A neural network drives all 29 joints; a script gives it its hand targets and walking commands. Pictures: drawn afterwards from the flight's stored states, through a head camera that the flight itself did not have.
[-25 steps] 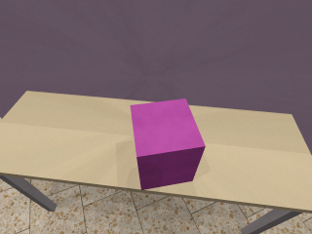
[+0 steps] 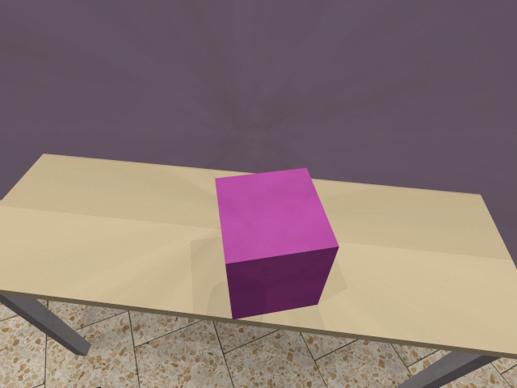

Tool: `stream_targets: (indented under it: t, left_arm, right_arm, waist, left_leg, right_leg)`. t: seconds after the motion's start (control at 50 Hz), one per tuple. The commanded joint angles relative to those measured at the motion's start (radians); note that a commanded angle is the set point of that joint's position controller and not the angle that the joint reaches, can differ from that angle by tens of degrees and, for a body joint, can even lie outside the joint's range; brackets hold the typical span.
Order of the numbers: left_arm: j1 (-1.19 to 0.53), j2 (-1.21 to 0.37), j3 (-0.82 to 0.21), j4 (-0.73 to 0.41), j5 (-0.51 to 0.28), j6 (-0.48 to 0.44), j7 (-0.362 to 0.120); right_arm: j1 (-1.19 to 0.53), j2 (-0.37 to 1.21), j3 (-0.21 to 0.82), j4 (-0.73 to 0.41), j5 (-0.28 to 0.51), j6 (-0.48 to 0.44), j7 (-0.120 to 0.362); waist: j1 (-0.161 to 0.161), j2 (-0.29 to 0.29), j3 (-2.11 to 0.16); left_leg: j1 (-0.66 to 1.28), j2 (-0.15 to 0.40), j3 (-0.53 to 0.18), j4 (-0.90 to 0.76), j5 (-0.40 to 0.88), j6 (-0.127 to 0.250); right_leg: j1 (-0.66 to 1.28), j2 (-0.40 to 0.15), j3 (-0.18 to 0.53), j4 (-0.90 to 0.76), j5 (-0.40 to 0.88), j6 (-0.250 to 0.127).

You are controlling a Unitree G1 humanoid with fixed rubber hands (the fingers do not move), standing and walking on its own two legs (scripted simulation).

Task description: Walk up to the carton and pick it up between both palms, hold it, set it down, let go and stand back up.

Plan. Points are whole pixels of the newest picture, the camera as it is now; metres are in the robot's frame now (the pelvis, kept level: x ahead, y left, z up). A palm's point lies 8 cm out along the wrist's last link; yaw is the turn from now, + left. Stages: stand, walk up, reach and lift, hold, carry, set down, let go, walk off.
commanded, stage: stand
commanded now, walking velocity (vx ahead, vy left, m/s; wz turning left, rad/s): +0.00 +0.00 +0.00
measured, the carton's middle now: (269, 244) +0.39 +0.00 -0.04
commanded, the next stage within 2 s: none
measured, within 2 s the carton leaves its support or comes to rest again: neither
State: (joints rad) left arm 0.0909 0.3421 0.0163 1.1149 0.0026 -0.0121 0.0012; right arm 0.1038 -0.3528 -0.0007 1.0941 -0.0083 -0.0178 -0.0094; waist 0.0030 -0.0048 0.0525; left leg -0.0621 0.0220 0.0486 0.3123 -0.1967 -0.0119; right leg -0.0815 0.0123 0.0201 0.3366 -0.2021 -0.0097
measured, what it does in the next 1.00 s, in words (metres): stands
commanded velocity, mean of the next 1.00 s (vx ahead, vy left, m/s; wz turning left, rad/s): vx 0.00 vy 0.00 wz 0.00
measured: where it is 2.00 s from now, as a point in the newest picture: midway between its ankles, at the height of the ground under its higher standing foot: outside the picture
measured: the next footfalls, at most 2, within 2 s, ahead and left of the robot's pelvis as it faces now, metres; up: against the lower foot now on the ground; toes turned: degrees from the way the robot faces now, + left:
none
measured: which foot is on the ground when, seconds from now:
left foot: down 0.00-1.00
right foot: down 0.00-1.00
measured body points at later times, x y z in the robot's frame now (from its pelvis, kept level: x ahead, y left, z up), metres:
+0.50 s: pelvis +0.00 +0.00 +0.00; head +0.01 +0.00 +0.45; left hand +0.09 +0.30 -0.13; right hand +0.08 -0.30 -0.13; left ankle -0.01 +0.12 -0.75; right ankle -0.01 -0.11 -0.75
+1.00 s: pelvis +0.00 +0.00 +0.00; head +0.01 +0.00 +0.45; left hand +0.09 +0.30 -0.13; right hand +0.09 -0.30 -0.13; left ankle -0.01 +0.13 -0.75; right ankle -0.01 -0.11 -0.75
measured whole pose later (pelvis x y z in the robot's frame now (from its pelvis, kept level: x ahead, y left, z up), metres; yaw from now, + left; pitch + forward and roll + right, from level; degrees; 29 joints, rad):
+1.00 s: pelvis +0.00 +0.00 +0.00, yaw -1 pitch -3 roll +0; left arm 0.11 0.34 0.02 1.11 0.00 -0.01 0.00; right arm 0.11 -0.35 -0.01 1.09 -0.01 -0.01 0.00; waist -0.01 0.00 0.06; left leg -0.06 0.03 0.06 0.33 -0.21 -0.01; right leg -0.08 0.01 0.04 0.35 -0.21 0.00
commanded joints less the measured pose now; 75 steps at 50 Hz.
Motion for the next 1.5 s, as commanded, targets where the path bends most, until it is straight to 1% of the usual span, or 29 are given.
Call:
stream_targets:
  t: [0.0, 0.1, 0.18, 0.22, 0.24, 0.28, 0.3, 0.32, 0.36, 0.52, 0.62, 0.7, 0.76, 0.82, 0.9, 0.96, 0.98, 1.02, 1.06, 1.1, 1.22, 1.24, 1.26, 1.28, 1.3, 1.32, 1.42, 1.44, 1.48]
  left_arm:
    - [-0.030, 0.178, 0.027, -0.060, 0.010, -0.010, 0.007]
    - [-0.024, 0.210, 0.030, -0.078, 0.002, -0.014, 0.008]
    - [-0.039, 0.210, 0.029, -0.067, -0.003, -0.021, 0.017]
    - [-0.041, 0.245, 0.036, -0.066, -0.006, -0.020, 0.020]
    - [-0.021, 0.249, 0.043, -0.058, -0.016, -0.022, 0.019]
    - [-0.034, 0.240, 0.044, -0.071, 0.002, -0.016, 0.014]
    - [-0.041, 0.196, 0.034, -0.055, 0.006, -0.018, 0.015]
    - [-0.028, 0.216, 0.035, -0.060, 0.011, -0.021, 0.012]
    - [-0.042, 0.210, 0.033, -0.072, 0.010, -0.020, 0.013]
    - [-0.032, 0.238, 0.043, -0.057, 0.000, -0.015, 0.014]
    - [0.006, 0.230, 0.040, -0.068, -0.006, -0.025, 0.013]
    - [0.003, 0.242, 0.043, -0.089, -0.005, -0.022, 0.007]
    - [-0.008, 0.213, 0.037, -0.065, -0.003, -0.013, 0.014]
    - [-0.049, 0.224, 0.047, -0.090, 0.003, -0.011, 0.012]
    - [-0.027, 0.218, 0.035, -0.062, 0.001, -0.022, 0.013]
    - [-0.035, 0.235, 0.041, -0.062, 0.004, -0.015, 0.009]
    - [0.048, 0.222, 0.039, -0.050, -0.005, -0.024, 0.011]
    - [-0.021, 0.247, 0.048, -0.054, -0.003, -0.013, 0.018]
    - [-0.021, 0.234, 0.046, -0.067, 0.004, -0.014, 0.011]
    - [0.005, 0.219, 0.027, -0.060, -0.011, -0.024, 0.010]
    - [-0.057, 0.223, 0.037, -0.071, 0.005, -0.010, 0.010]
    - [-0.033, 0.252, 0.054, -0.082, 0.017, -0.013, 0.016]
    - [-0.047, 0.208, 0.027, -0.067, 0.009, -0.005, 0.014]
    - [-0.039, 0.244, 0.039, -0.068, -0.001, -0.011, 0.011]
    - [0.002, 0.204, 0.029, -0.061, -0.007, -0.014, 0.009]
    - [-0.045, 0.262, 0.041, -0.064, -0.001, -0.018, 0.015]
    - [-0.050, 0.237, 0.032, -0.059, -0.007, -0.011, 0.013]
    - [-0.005, 0.205, 0.028, -0.063, -0.007, -0.012, 0.008]
    - [-0.033, 0.229, 0.037, -0.063, -0.004, -0.008, 0.014]
  right_arm:
    - [-0.055, -0.218, -0.042, -0.055, -0.003, -0.022, -0.012]
    - [-0.039, -0.201, -0.040, -0.050, -0.008, -0.015, -0.008]
    - [-0.062, -0.216, -0.054, -0.033, 0.004, -0.011, -0.004]
    - [-0.045, -0.176, -0.035, -0.033, 0.001, -0.008, -0.004]
    - [-0.033, -0.179, -0.040, -0.043, 0.009, -0.008, -0.004]
    - [-0.024, -0.180, -0.036, -0.050, 0.004, -0.011, -0.006]
    - [-0.053, -0.206, -0.049, -0.054, 0.003, -0.012, -0.001]
    - [-0.047, -0.167, -0.038, -0.043, -0.013, -0.011, -0.003]
    - [-0.062, -0.215, -0.050, -0.036, -0.007, -0.006, 0.000]
    - [-0.025, -0.214, -0.049, -0.040, -0.007, -0.009, 0.001]
    - [-0.021, -0.199, -0.037, -0.051, -0.002, -0.015, 0.000]
    - [0.011, -0.191, -0.031, -0.041, 0.000, -0.015, -0.009]
    - [-0.036, -0.199, -0.039, -0.051, 0.011, -0.014, -0.006]
    - [-0.030, -0.203, -0.027, -0.048, 0.003, -0.013, -0.009]
    - [-0.025, -0.227, -0.043, -0.063, -0.006, -0.012, -0.007]
    - [-0.065, -0.225, -0.056, -0.068, -0.007, -0.004, -0.001]
    - [-0.046, -0.233, -0.056, -0.069, 0.005, -0.010, -0.002]
    - [0.005, -0.205, -0.046, -0.058, 0.008, -0.009, -0.003]
    - [-0.019, -0.192, -0.037, -0.059, 0.008, -0.018, -0.008]
    - [-0.025, -0.202, -0.043, -0.061, 0.002, -0.015, -0.005]
    - [-0.062, -0.213, -0.045, -0.078, -0.006, -0.009, -0.003]
    - [-0.066, -0.219, -0.057, -0.069, -0.008, -0.010, 0.000]
    - [-0.046, -0.230, -0.051, -0.058, 0.001, -0.012, -0.002]
    - [-0.048, -0.217, -0.048, -0.058, 0.004, -0.009, -0.001]
    - [-0.048, -0.250, -0.058, -0.047, -0.003, -0.012, -0.003]
    - [-0.015, -0.193, -0.045, -0.048, -0.002, -0.007, 0.000]
    - [-0.016, -0.220, -0.053, -0.057, -0.009, -0.009, -0.006]
    - [-0.019, -0.228, -0.054, -0.036, 0.007, -0.014, -0.005]
    - [-0.027, -0.205, -0.050, -0.054, 0.001, -0.010, 0.000]
  waist:
    - [0.000, 0.029, -0.040]
    - [-0.010, -0.038, -0.067]
    - [-0.011, 0.023, -0.047]
    - [-0.011, -0.061, -0.049]
    - [0.001, 0.009, -0.057]
    - [-0.015, -0.082, -0.033]
    - [-0.015, 0.032, -0.029]
    - [0.004, -0.037, -0.032]
    - [-0.010, 0.072, -0.038]
    - [-0.011, -0.034, -0.060]
    - [0.006, 0.039, -0.052]
    - [0.006, -0.045, -0.087]
    - [-0.012, 0.053, -0.081]
    - [-0.005, -0.025, -0.087]
    - [-0.025, 0.029, -0.067]
    - [-0.015, -0.061, -0.061]
    - [0.014, 0.030, -0.043]
    - [-0.028, -0.046, -0.031]
    - [-0.014, 0.059, -0.041]
    - [-0.005, -0.021, -0.061]
    - [-0.007, 0.042, -0.039]
    - [-0.002, -0.053, -0.053]
    - [-0.017, 0.007, -0.052]
    - [-0.010, -0.049, -0.085]
    - [0.014, 0.040, -0.055]
    - [-0.025, -0.039, -0.087]
    - [-0.024, 0.050, -0.029]
    - [0.011, 0.028, -0.024]
    - [-0.012, -0.020, 0.010]
  left_leg:
    - [0.005, 0.129, -0.100, -0.060, 0.130, 0.023]
    - [0.049, 0.123, -0.104, -0.028, 0.195, 0.031]
    - [0.046, 0.123, -0.111, -0.035, 0.168, 0.030]
    - [0.010, 0.125, -0.113, -0.048, 0.158, 0.039]
    - [0.016, 0.130, -0.108, -0.050, 0.174, 0.040]
    - [0.025, 0.139, -0.099, -0.040, 0.144, 0.030]
    - [-0.004, 0.133, -0.114, -0.041, 0.154, 0.036]
    - [-0.005, 0.117, -0.099, -0.047, 0.115, 0.032]
    - [-0.015, 0.123, -0.102, -0.042, 0.145, 0.041]
    - [0.032, 0.122, -0.083, -0.019, 0.160, 0.024]
    - [0.024, 0.130, -0.084, -0.015, 0.274, 0.041]
    - [0.070, 0.129, -0.093, -0.026, 0.278, 0.027]
    - [0.079, 0.122, -0.079, -0.020, 0.229, 0.020]
    - [0.039, 0.138, -0.086, -0.039, 0.186, 0.029]
    - [0.041, 0.129, -0.074, -0.038, 0.192, 0.036]
    - [0.078, 0.136, -0.088, -0.029, 0.237, 0.031]
    - [0.063, 0.142, -0.068, -0.013, 0.231, 0.041]
    - [0.012, 0.134, -0.094, -0.058, 0.195, 0.034]
    - [0.032, 0.119, -0.077, -0.042, 0.210, 0.030]
    - [0.055, 0.135, -0.091, -0.041, 0.199, 0.036]
    - [-0.011, 0.129, -0.080, -0.048, 0.150, 0.040]
    - [0.037, 0.140, -0.108, -0.056, 0.135, 0.042]
    - [0.027, 0.137, -0.083, -0.050, 0.131, 0.045]
    - [0.048, 0.139, -0.095, -0.067, 0.148, 0.036]
    - [0.015, 0.120, -0.080, -0.049, 0.120, 0.040]
    - [0.065, 0.120, -0.088, -0.072, 0.166, 0.023]
    - [-0.016, 0.118, -0.090, -0.085, 0.145, 0.035]
    - [-0.016, 0.129, -0.080, -0.061, 0.140, 0.031]
    - [-0.020, 0.141, -0.098, -0.061, 0.159, 0.026]
  right_leg:
    - [-0.040, -0.139, 0.109, -0.069, 0.160, -0.021]
    - [-0.037, -0.133, 0.103, -0.072, 0.264, -0.021]
    - [-0.056, -0.135, 0.116, -0.059, 0.258, -0.021]
    - [-0.015, -0.145, 0.115, -0.063, 0.284, -0.021]
    - [-0.032, -0.148, 0.125, -0.050, 0.263, -0.026]
    - [-0.061, -0.124, 0.104, -0.067, 0.209, -0.022]
    - [-0.061, -0.130, 0.112, -0.066, 0.197, -0.020]
    - [-0.050, -0.130, 0.116, -0.058, 0.168, -0.021]
    - [-0.027, -0.136, 0.115, -0.065, 0.225, -0.022]
    - [-0.039, -0.133, 0.114, -0.061, 0.254, -0.027]
    - [-0.024, -0.146, 0.113, -0.023, 0.302, -0.024]
    - [-0.032, -0.137, 0.108, -0.032, 0.329, -0.022]
    - [-0.042, -0.128, 0.101, -0.025, 0.291, -0.016]
    - [-0.024, -0.129, 0.089, -0.031, 0.236, -0.017]
    - [-0.026, -0.131, 0.125, -0.044, 0.280, -0.024]
    - [-0.058, -0.131, 0.086, -0.033, 0.344, -0.014]
    - [-0.062, -0.137, 0.121, -0.068, 0.316, -0.018]
    - [-0.023, -0.141, 0.113, -0.034, 0.305, -0.020]
    - [-0.026, -0.130, 0.115, -0.052, 0.292, -0.019]
    - [-0.047, -0.144, 0.131, -0.038, 0.285, -0.019]
    - [-0.031, -0.134, 0.118, -0.056, 0.227, -0.025]
    - [-0.053, -0.130, 0.100, -0.041, 0.235, -0.020]
    - [-0.040, -0.134, 0.125, -0.074, 0.199, -0.016]
    - [-0.039, -0.127, 0.112, -0.041, 0.203, -0.018]
    - [-0.033, -0.143, 0.142, -0.083, 0.237, -0.017]
    - [-0.043, -0.120, 0.103, -0.044, 0.231, -0.014]
    - [-0.023, -0.143, 0.125, -0.054, 0.192, -0.022]
    - [-0.045, -0.143, 0.121, -0.075, 0.222, -0.016]
    - [-0.073, -0.128, 0.108, -0.070, 0.203, -0.020]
